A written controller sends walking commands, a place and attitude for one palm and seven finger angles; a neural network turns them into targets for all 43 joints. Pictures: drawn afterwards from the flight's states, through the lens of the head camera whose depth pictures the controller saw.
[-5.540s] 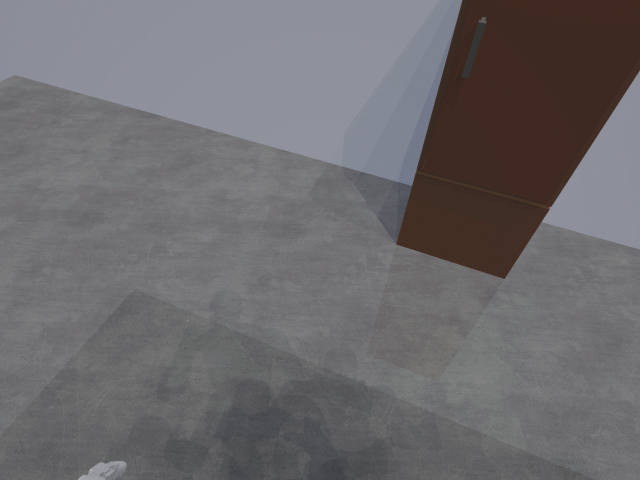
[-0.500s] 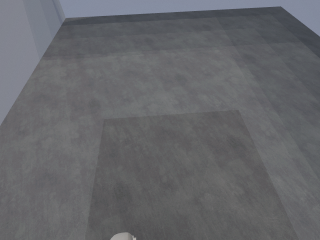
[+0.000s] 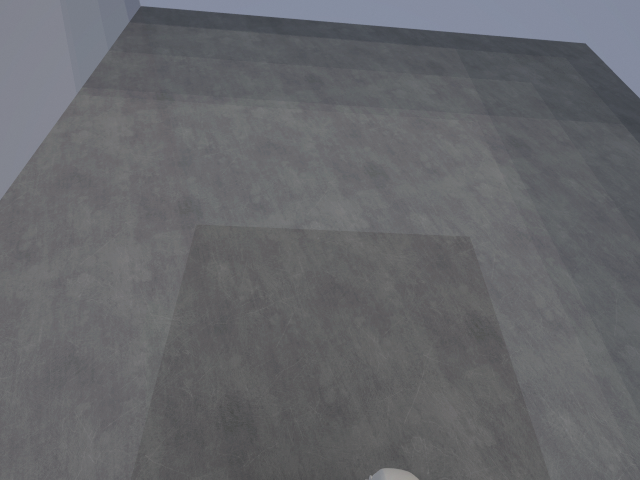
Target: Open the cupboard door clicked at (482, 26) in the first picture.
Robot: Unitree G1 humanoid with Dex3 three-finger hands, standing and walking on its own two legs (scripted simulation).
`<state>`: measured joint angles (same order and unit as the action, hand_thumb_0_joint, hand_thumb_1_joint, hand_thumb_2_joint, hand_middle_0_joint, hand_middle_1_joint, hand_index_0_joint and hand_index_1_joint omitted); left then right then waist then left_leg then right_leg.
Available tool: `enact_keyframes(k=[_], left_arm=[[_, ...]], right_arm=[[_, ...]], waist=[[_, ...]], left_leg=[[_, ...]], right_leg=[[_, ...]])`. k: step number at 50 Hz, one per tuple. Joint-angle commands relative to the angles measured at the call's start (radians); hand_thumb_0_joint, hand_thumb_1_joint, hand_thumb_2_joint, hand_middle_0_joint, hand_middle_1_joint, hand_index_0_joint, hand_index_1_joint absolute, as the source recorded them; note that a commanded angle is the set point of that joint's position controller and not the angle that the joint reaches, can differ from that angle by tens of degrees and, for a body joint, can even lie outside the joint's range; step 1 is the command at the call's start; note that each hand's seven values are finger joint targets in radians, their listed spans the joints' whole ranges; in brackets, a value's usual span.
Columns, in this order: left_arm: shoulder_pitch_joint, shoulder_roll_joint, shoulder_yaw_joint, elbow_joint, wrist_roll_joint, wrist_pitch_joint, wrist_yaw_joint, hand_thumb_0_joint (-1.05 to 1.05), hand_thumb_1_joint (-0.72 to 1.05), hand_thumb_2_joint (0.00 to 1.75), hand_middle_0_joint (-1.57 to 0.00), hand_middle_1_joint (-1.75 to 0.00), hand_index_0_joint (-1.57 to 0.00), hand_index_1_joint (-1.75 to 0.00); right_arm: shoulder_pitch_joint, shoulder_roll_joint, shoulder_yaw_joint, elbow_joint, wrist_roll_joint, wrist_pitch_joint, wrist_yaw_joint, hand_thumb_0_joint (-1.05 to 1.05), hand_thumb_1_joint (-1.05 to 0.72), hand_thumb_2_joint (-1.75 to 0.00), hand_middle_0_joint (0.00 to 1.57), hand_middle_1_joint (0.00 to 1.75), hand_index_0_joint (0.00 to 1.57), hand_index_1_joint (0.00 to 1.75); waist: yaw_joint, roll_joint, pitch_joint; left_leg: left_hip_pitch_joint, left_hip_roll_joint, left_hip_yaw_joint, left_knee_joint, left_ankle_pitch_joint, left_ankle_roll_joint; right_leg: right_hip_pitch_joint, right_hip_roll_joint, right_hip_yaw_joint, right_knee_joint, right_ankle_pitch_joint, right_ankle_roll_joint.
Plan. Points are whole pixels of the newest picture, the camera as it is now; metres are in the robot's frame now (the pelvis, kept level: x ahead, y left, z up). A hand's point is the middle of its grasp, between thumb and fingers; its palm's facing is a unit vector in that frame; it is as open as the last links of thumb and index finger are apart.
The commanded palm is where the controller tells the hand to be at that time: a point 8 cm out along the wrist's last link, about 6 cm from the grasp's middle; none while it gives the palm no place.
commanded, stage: turn to face it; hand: left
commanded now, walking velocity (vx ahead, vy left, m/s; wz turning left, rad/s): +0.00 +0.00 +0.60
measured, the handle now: out of the picture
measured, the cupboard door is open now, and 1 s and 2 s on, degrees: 0 0 0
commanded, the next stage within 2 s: none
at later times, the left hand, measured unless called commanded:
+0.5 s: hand out of the picture +0.06 +0.15 -0.14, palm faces +0.31 -0.91 -0.29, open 7.4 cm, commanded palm none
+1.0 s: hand out of the picture -0.09 +0.19 -0.18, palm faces +0.62 -0.74 -0.24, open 7.4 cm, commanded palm none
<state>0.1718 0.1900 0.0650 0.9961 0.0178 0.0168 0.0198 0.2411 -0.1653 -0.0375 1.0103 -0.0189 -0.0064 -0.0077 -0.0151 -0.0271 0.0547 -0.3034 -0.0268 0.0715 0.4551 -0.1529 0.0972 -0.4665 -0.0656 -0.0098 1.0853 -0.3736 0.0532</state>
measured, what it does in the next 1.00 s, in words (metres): steps on the spot, turning left: right foot, then left foot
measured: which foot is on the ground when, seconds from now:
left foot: down 0.00-0.36, up 0.38-0.80, down 0.82-1.00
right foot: up 0.00-0.34, down 0.36-0.84, up 0.86-1.00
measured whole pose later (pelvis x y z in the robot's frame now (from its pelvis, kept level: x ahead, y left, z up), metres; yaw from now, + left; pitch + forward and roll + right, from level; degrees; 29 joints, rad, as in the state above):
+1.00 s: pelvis +0.00 -0.02 +0.00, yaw +37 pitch +0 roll -2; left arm 0.22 0.29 0.08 0.93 0.02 0.07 0.02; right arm 0.11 -0.22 -0.05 0.88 -0.02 0.02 0.02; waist 0.02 -0.04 0.10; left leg -0.26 0.00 0.02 0.54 -0.29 0.05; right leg -0.48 -0.12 -0.06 1.15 -0.45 0.10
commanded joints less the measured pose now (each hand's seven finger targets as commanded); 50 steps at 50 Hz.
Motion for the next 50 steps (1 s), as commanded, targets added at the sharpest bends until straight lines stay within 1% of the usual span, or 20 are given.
enact_keyframes(k=[1,9,13,16,17,18,19,20,21,24,33,37,39,40,41,42,43,44,47,50], left_arm=[[0.068,0.067,0.026,-0.052,0.006,0.015,0.005,0.0,0.9,0.9,-0.2,-0.3,-0.2,-0.3],[-0.073,0.069,0.026,-0.144,-0.001,0.007,0.006,0.0,0.9,0.9,-0.2,-0.3,-0.2,-0.3],[-0.029,0.077,0.02,-0.155,-0.012,0.0,0.012,0.0,0.9,0.9,-0.2,-0.3,-0.2,-0.3],[0.064,0.106,0.027,-0.141,-0.017,-0.011,0.02,0.0,0.9,0.9,-0.2,-0.3,-0.2,-0.3],[0.091,0.171,0.039,-0.141,-0.007,-0.02,0.026,0.0,0.9,0.9,-0.2,-0.3,-0.2,-0.3],[0.072,0.267,0.053,-0.158,0.009,-0.026,0.032,0.0,0.9,0.9,-0.2,-0.3,-0.2,-0.3],[0.036,0.253,0.043,-0.175,0.0,-0.02,0.032,0.0,0.9,0.9,-0.2,-0.3,-0.2,-0.3],[-0.038,0.197,0.03,-0.19,0.0,-0.023,0.031,0.0,0.9,0.9,-0.2,-0.3,-0.2,-0.3],[-0.076,0.176,0.027,-0.195,-0.003,-0.028,0.027,0.0,0.9,0.9,-0.2,-0.3,-0.2,-0.3],[-0.041,0.141,0.009,-0.183,-0.003,-0.035,0.02,0.0,0.9,0.9,-0.2,-0.3,-0.2,-0.3],[0.138,0.207,0.021,-0.127,0.012,-0.024,0.016,0.0,0.9,0.9,-0.2,-0.3,-0.2,-0.3],[0.13,0.244,0.034,-0.131,0.014,-0.014,0.012,0.0,0.9,0.9,-0.2,-0.3,-0.2,-0.3],[0.108,0.25,0.039,-0.131,0.008,-0.012,0.009,0.0,0.9,0.9,-0.2,-0.3,-0.2,-0.3],[0.103,0.247,0.039,-0.136,-0.001,-0.01,0.007,0.0,0.9,0.9,-0.2,-0.3,-0.2,-0.3],[0.101,0.199,0.034,-0.166,-0.01,-0.009,-0.001,0.0,0.9,0.9,-0.2,-0.3,-0.2,-0.3],[0.052,0.141,0.009,-0.208,-0.01,-0.006,-0.003,0.0,0.9,0.9,-0.2,-0.3,-0.2,-0.3],[0.012,0.172,0.014,-0.216,-0.002,0.01,0.005,0.0,0.9,0.9,-0.2,-0.3,-0.2,-0.3],[-0.017,0.156,0.016,-0.201,0.001,0.017,0.008,0.0,0.9,0.9,-0.2,-0.3,-0.2,-0.3],[0.016,0.166,0.028,-0.169,-0.003,0.016,-0.005,0.0,0.9,0.9,-0.2,-0.3,-0.2,-0.3],[0.044,0.162,0.029,-0.155,0.0,0.018,-0.01,0.0,0.9,0.9,-0.2,-0.3,-0.2,-0.3]], right_arm=[[0.027,-0.178,-0.048,-0.075,-0.001,-0.001,-0.005,0.0,-0.9,-0.9,0.2,0.3,0.2,0.3],[0.087,-0.211,-0.076,-0.083,-0.009,0.014,-0.003,0.0,-0.9,-0.9,0.2,0.3,0.2,0.3],[0.06,-0.229,-0.086,-0.103,-0.008,0.023,-0.002,0.0,-0.9,-0.9,0.2,0.3,0.2,0.3],[0.019,-0.215,-0.091,-0.127,0.002,0.031,0.005,0.0,-0.9,-0.9,0.2,0.3,0.2,0.3],[0.029,-0.169,-0.086,-0.136,0.012,0.032,0.011,0.0,-0.9,-0.9,0.2,0.3,0.2,0.3],[0.039,-0.11,-0.077,-0.162,0.012,0.032,0.01,0.0,-0.9,-0.9,0.2,0.3,0.2,0.3],[0.011,-0.174,-0.089,-0.164,-0.005,0.035,0.01,0.0,-0.9,-0.9,0.2,0.3,0.2,0.3],[0.023,-0.168,-0.09,-0.15,-0.008,0.046,0.018,0.0,-0.9,-0.9,0.2,0.3,0.2,0.3],[0.041,-0.152,-0.089,-0.128,-0.008,0.058,0.021,0.0,-0.9,-0.9,0.2,0.3,0.2,0.3],[0.033,-0.144,-0.081,-0.121,-0.004,0.065,0.033,0.0,-0.9,-0.9,0.2,0.3,0.2,0.3],[-0.17,-0.142,-0.051,-0.181,0.002,0.066,0.039,0.0,-0.9,-0.9,0.2,0.3,0.2,0.3],[-0.174,-0.146,-0.041,-0.19,0.008,0.055,0.039,0.0,-0.9,-0.9,0.2,0.3,0.2,0.3],[-0.117,-0.17,-0.045,-0.187,0.005,0.044,0.036,0.0,-0.9,-0.9,0.2,0.3,0.2,0.3],[-0.047,-0.208,-0.056,-0.169,0.001,0.035,0.035,0.0,-0.9,-0.9,0.2,0.3,0.2,0.3],[0.029,-0.323,-0.085,-0.16,-0.005,0.022,0.029,0.0,-0.9,-0.9,0.2,0.3,0.2,0.3],[0.091,-0.408,-0.104,-0.142,0.009,0.021,0.021,0.0,-0.9,-0.9,0.2,0.3,0.2,0.3],[0.108,-0.388,-0.096,-0.125,0.014,0.031,0.019,0.0,-0.9,-0.9,0.2,0.3,0.2,0.3],[0.07,-0.342,-0.088,-0.126,0.007,0.023,0.006,0.0,-0.9,-0.9,0.2,0.3,0.2,0.3],[-0.086,-0.279,-0.064,-0.177,0.001,0.02,0.0,0.0,-0.9,-0.9,0.2,0.3,0.2,0.3],[-0.085,-0.27,-0.063,-0.183,0.004,0.013,0.003,0.0,-0.9,-0.9,0.2,0.3,0.2,0.3]], waist=[[0.015,0.115,-0.07],[-0.033,0.158,-0.087],[-0.015,0.182,-0.127],[0.028,0.138,-0.154],[0.036,-0.011,-0.174],[0.033,-0.288,-0.127],[0.026,-0.173,-0.098],[-0.019,-0.098,-0.053],[-0.04,-0.128,-0.041],[-0.034,-0.115,-0.01],[0.058,-0.185,-0.041],[0.061,-0.225,-0.073],[0.025,-0.192,-0.115],[-0.016,-0.118,-0.167],[-0.062,0.154,-0.238],[-0.087,0.35,-0.253],[-0.085,0.223,-0.223],[-0.08,0.237,-0.174],[-0.006,0.207,-0.079],[0.009,0.179,-0.096]], left_leg=[[0.023,0.253,-0.333,-0.239,-0.055,0.046],[0.1,0.238,-0.472,-0.168,0.063,0.092],[0.097,0.215,-0.495,-0.104,0.222,0.081],[-0.035,0.137,-0.462,-0.035,0.135,0.0],[-0.183,0.062,-0.362,0.098,-0.053,-0.069],[-0.386,-0.081,-0.145,0.358,-0.375,-0.151],[-0.331,-0.024,-0.15,0.553,-0.417,-0.139],[-0.316,-0.002,-0.161,0.658,-0.332,-0.141],[-0.31,0.019,-0.14,0.714,-0.295,-0.154],[-0.314,0.046,-0.088,0.772,-0.195,-0.175],[-0.248,0.063,-0.001,0.468,-0.277,-0.184],[-0.115,0.046,0.05,0.289,-0.265,-0.155],[0.0,0.035,0.067,0.109,-0.156,-0.14],[0.161,0.05,0.037,-0.028,0.001,-0.122],[0.402,0.264,-0.233,-0.065,0.324,-0.027],[0.466,0.466,-0.472,-0.043,0.817,0.11],[0.403,0.468,-0.354,-0.022,0.751,0.133],[0.344,0.409,-0.356,-0.046,0.697,0.114],[0.192,0.276,-0.26,-0.069,0.511,0.055],[0.175,0.229,-0.241,-0.098,0.415,0.035]], right_leg=[[-0.029,-0.018,0.017,0.002,0.059,0.024],[-0.019,0.028,0.026,-0.219,-0.044,0.024],[0.098,0.065,0.025,-0.379,-0.048,0.009],[0.349,0.054,0.014,-0.703,0.137,-0.007],[0.5,-0.108,0.15,-0.824,0.122,-0.053],[0.519,-0.389,0.435,-0.879,0.176,-0.162],[0.356,-0.443,0.374,-0.848,0.269,-0.211],[0.29,-0.358,0.246,-0.838,0.297,-0.201],[0.275,-0.302,0.19,-0.82,0.32,-0.173],[0.295,-0.232,0.023,-0.762,0.492,-0.143],[0.449,-0.276,-0.046,-0.678,0.714,-0.165],[0.432,-0.291,-0.088,-0.624,0.728,-0.153],[0.418,-0.283,-0.14,-0.521,0.705,-0.114],[0.339,-0.267,-0.171,-0.375,0.642,-0.07],[0.078,-0.159,-0.205,-0.14,0.256,0.006],[-0.138,-0.059,-0.128,0.043,-0.312,0.052],[-0.123,-0.087,-0.049,0.092,-0.288,0.036],[-0.151,-0.09,-0.028,0.115,-0.233,0.04],[-0.096,-0.072,-0.004,0.116,-0.066,0.047],[-0.07,-0.051,-0.007,0.087,0.013,0.058]])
